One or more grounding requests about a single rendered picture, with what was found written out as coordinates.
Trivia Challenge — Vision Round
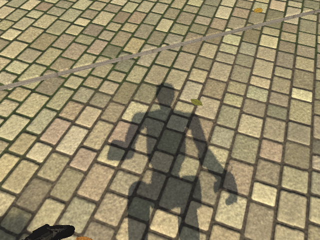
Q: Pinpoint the left robot hand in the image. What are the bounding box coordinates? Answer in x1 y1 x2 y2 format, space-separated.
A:
22 224 75 240

